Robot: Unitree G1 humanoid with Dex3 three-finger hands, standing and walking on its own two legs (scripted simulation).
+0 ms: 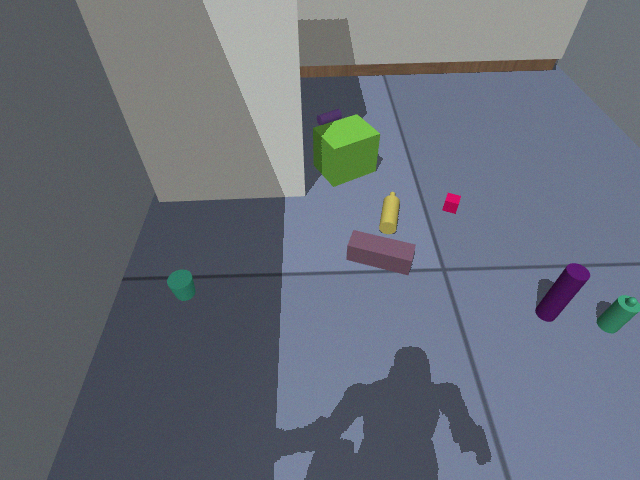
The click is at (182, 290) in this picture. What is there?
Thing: tapered cup
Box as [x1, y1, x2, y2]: [167, 269, 194, 300]
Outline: 181,269 171,273 167,279 167,283 179,299 186,300 194,294 194,286 191,274 187,270
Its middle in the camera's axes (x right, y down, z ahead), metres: -0.51 +0.18 +1.47
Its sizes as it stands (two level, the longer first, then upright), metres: 0.089 0.089 0.090
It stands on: the floor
